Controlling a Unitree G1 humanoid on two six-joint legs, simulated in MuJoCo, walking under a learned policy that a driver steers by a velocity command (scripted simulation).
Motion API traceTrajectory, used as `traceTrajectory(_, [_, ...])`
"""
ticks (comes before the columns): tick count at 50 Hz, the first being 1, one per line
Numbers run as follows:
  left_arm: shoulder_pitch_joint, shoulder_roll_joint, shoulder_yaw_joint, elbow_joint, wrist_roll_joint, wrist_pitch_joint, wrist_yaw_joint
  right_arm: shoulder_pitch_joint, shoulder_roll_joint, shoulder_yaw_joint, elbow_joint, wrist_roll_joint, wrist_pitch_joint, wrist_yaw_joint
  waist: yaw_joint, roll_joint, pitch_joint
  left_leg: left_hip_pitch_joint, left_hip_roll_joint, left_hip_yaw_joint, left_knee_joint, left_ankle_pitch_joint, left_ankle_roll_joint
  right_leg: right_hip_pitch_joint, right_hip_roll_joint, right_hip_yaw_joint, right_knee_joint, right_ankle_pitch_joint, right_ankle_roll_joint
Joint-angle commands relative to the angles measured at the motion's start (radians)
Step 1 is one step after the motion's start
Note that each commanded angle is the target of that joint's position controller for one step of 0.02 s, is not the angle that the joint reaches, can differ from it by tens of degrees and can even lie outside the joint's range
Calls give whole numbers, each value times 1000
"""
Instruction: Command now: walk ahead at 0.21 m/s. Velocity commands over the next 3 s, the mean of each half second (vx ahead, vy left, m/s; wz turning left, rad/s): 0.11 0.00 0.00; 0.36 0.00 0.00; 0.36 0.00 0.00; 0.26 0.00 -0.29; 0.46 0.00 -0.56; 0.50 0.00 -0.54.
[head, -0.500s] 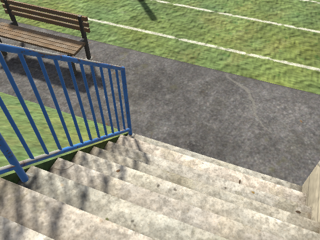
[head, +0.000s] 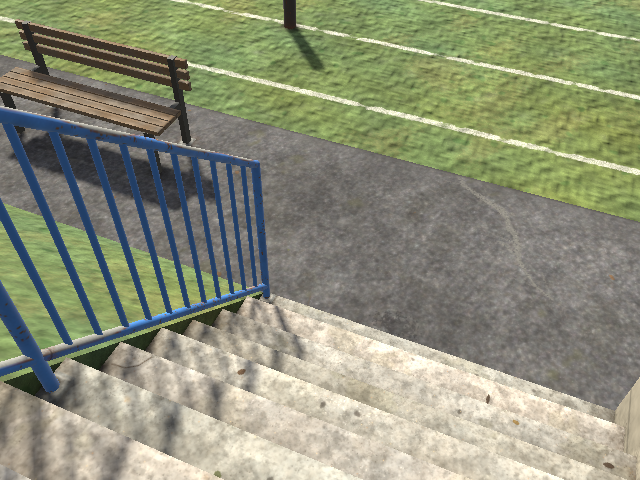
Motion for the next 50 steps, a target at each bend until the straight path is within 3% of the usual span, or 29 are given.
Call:
traceTrajectory(1, [92,30,-7,-9,10,-11,7,118,-75,-16,3,-4,4,9,-39,108,57,130,88,-112,-69,806,139,-214,66,-40,108,301,-13])
traceTrajectory(2, [90,27,-14,-4,5,-11,7,95,-59,-8,-1,-9,8,9,-31,96,42,124,107,-126,-78,871,143,-194,44,-19,99,318,-4])
traceTrajectory(4, [98,34,-21,12,5,-10,2,10,-65,-6,-15,-3,14,9,-11,46,66,88,80,-74,-67,977,101,-127,29,-7,39,451,12])
traceTrajectory(6, [93,38,-23,26,5,-11,-5,21,-103,-14,-2,8,22,2,-19,37,67,119,74,-61,-75,1065,71,-91,36,-12,22,517,32])
traceTrajectory(10, [57,28,-22,51,-11,-22,-18,16,-78,-7,24,8,38,-20,-31,37,40,191,80,-50,-115,1093,62,-55,29,-1,-40,589,54])
traceTrajectory(15, [-4,14,-12,65,-15,-43,-24,43,-71,-10,65,-2,48,-31,-50,47,38,276,87,-34,-196,1120,31,-40,30,-11,-123,650,67])
traceTrajectory(16, [-27,16,-9,65,-23,-50,-23,50,-76,-14,74,2,48,-36,-53,44,48,290,87,-31,-214,1113,27,-50,29,-18,-134,656,69])
traceTrajectory(21, [-70,12,5,70,-22,-73,-29,87,-70,-21,115,-2,45,-41,-59,61,35,354,90,-10,-242,1144,23,-67,30,-36,-154,687,68])
traceTrajectory(26, [-64,29,27,83,-23,-69,-25,80,-77,-25,121,-4,39,-45,-45,26,40,282,59,20,-219,911,31,-13,37,-67,-183,658,53])
traceTrajectory(29, [-22,29,37,101,-22,-63,-27,82,-80,-29,119,7,32,-45,-32,12,40,197,41,41,-134,775,54,35,41,-92,-143,639,22])
traceTrajectory(31, [52,34,44,122,-25,-54,-27,36,-77,-31,100,19,25,-43,2,-24,46,31,13,74,-17,612,78,126,37,-92,-91,624,-17])
traceTrajectory(33, [154,46,47,144,-12,-39,-26,-59,-78,-29,64,20,2,-32,63,-69,73,-227,5,96,137,433,95,250,-24,-32,-58,672,-74])
traceTrajectory(34, [201,61,48,151,-4,-30,-24,-107,-74,-27,48,19,-15,-19,95,-114,87,-373,10,106,237,279,100,309,-93,23,-48,779,-118])
traceTrajectory(35, [209,80,46,153,-4,-23,-22,-122,-54,-23,37,16,-28,-3,90,-204,101,-502,15,107,310,-67,106,352,-191,103,-49,936,-174])
traceTrajectory(36, [220,99,52,149,-10,-30,-18,-154,-58,-27,24,20,-48,18,96,-223,150,-662,95,62,391,-181,96,375,-294,182,-17,893,-237])
traceTrajectory(37, [197,130,61,139,-12,-47,-22,-195,-45,-22,-4,38,-62,31,91,-222,186,-669,138,18,373,-191,89,244,-354,344,-37,650,-282])
traceTrajectory(38, [109,118,55,114,-13,-58,-23,-178,-67,-32,-2,48,-67,35,43,-101,218,-590,156,15,332,-134,79,119,-337,337,-20,579,-262])
traceTrajectory(39, [37,114,55,102,0,-60,-27,-55,-78,-43,44,42,-60,37,-24,-33,177,-376,121,72,316,-23,71,-39,-267,250,47,458,-232])
traceTrajectory(40, [-90,127,55,78,-5,-58,-31,142,-59,-49,107,27,-50,39,-151,-6,116,-22,70,150,244,148,91,-297,-165,123,145,435,-189])
traceTrajectory(41, [-164,91,45,47,-12,-61,-29,340,-144,-86,163,18,-50,37,-259,186,86,182,83,69,95,210,139,-471,31,-67,460,474,-101])
traceTrajectory(42, [-219,49,38,49,-9,-82,-21,536,-192,-97,212,-7,-46,39,-355,339,70,282,235,-209,-44,202,244,-684,128,-60,904,-2,-58])
traceTrajectory(43, [-213,48,46,42,-21,-115,-15,532,-145,-78,208,0,-46,41,-328,298,111,243,307,-364,-53,309,271,-827,161,119,956,-169,-104])
traceTrajectory(44, [-183,28,47,23,-59,-125,-12,455,-149,-71,202,-3,-48,36,-235,221,139,177,394,-493,-67,163,318,-913,123,137,907,-138,-133])
traceTrajectory(45, [-184,51,51,30,-66,-125,-13,377,-90,-44,181,-32,-54,30,-183,62,174,88,441,-520,9,115,309,-935,51,167,876,-31,-158])
traceTrajectory(46, [-167,44,54,35,-44,-116,-8,272,-51,-19,146,-41,-53,26,-137,28,204,-66,447,-449,63,170,270,-888,19,112,820,29,-165])
traceTrajectory(47, [-87,44,62,48,-11,-97,-12,158,8,7,107,-62,-56,32,-57,8,173,-274,347,-294,133,72,212,-709,9,48,705,210,-171])
traceTrajectory(48, [-25,8,56,67,-1,-90,-29,39,61,32,80,-59,-59,14,5,100,164,-416,271,-158,211,-17,147,-599,2,21,626,399,-156])
traceTrajectory(49, [-18,-27,42,52,8,-84,-47,-17,18,27,65,-53,-63,-14,47,88,158,-621,174,29,196,-155,107,-366,46,-82,371,732,-118])
traceTrajectory(50, [-65,-79,27,41,7,-75,-66,26,-35,18,90,-48,-58,-30,36,126,124,-662,162,75,196,-174,119,-224,81,-165,255,860,-74])
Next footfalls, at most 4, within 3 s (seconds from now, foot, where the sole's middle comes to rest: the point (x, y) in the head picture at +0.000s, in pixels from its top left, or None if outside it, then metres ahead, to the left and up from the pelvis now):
1.14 right None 0.19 -0.06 -0.96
1.68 left None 0.51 0.19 -1.17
2.42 right None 0.65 -0.14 -1.36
2.96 left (344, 458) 0.96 -0.03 -1.58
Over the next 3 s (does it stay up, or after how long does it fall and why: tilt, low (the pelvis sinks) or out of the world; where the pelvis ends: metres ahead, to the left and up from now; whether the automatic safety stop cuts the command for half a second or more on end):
stays up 0.86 -0.12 -0.79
